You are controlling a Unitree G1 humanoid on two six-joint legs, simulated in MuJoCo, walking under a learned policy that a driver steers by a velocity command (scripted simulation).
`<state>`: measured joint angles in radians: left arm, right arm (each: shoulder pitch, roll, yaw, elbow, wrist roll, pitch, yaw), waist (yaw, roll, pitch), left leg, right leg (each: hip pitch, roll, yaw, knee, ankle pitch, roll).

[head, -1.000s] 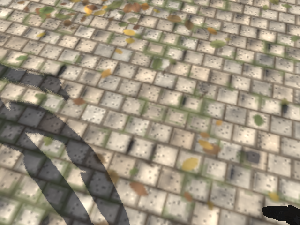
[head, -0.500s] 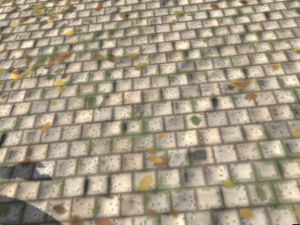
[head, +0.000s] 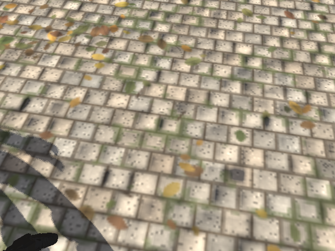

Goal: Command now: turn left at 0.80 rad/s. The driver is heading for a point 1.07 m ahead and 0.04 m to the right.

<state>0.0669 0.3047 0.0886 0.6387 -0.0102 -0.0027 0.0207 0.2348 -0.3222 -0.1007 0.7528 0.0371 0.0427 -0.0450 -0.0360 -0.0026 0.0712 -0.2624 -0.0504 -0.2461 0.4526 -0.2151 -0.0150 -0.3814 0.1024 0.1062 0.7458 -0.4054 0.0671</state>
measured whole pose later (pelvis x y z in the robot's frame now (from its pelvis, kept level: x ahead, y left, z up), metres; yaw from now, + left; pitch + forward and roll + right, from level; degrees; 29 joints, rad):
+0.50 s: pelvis +0.00 +0.00 -0.01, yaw +6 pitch +2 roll +0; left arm 0.25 0.30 0.07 0.71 -0.04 0.01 0.00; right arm 0.14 -0.25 -0.05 0.67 -0.01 0.02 -0.03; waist 0.05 -0.03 0.04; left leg -0.22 -0.01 -0.04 0.46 -0.27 0.00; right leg -0.35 0.03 0.06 0.67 -0.41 -0.02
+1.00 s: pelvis +0.21 -0.13 -0.04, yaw -15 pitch +2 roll +1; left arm 0.11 0.32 0.05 0.65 0.05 -0.02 -0.05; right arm 0.43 -0.28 -0.05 0.85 -0.01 -0.05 0.01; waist -0.05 0.00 0.03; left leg -0.13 0.13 -0.01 1.10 -0.47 0.01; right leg -0.52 -0.02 -0.09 0.80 -0.31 -0.07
